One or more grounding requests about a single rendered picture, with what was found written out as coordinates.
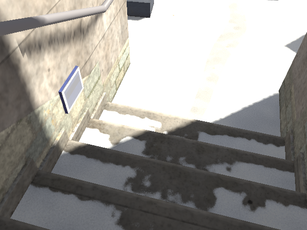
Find stairs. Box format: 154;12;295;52
0;102;307;230

